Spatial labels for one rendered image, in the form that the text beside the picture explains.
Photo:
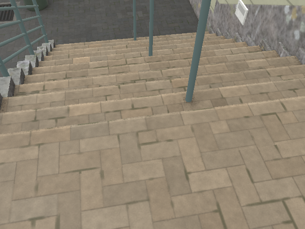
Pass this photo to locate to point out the stairs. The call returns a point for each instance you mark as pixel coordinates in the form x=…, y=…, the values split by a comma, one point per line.
x=95, y=81

